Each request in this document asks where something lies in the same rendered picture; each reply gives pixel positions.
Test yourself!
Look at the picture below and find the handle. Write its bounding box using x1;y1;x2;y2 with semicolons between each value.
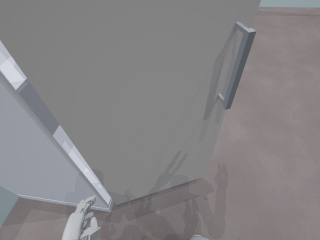
217;22;257;110

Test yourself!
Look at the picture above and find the fridge door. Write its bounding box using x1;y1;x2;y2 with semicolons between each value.
0;0;261;205

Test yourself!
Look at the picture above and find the robot left hand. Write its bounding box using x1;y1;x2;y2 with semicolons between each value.
61;195;100;240

